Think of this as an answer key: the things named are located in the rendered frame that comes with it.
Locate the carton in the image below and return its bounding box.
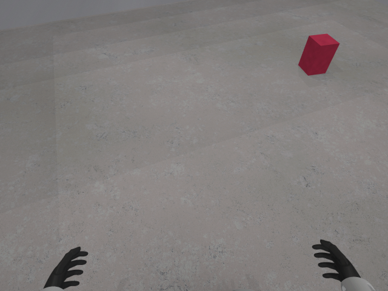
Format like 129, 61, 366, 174
298, 34, 339, 76

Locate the right robot hand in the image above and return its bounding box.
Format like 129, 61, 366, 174
312, 239, 361, 282

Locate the right robot forearm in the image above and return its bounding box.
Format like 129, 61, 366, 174
341, 277, 375, 291

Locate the left robot hand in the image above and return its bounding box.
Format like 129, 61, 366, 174
44, 247, 88, 289

